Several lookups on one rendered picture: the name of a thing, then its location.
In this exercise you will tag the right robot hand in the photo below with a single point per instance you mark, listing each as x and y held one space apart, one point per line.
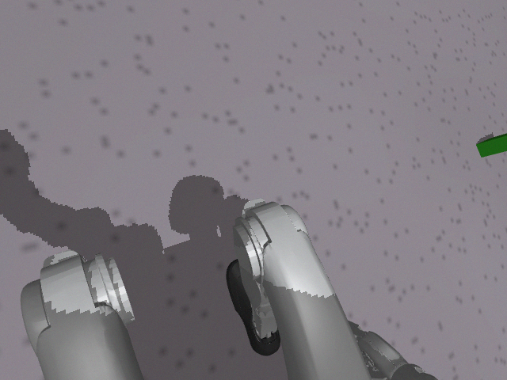
380 357

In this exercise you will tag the right robot foot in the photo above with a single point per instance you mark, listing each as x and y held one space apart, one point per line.
241 302

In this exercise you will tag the right robot arm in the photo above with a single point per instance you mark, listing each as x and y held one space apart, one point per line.
411 372

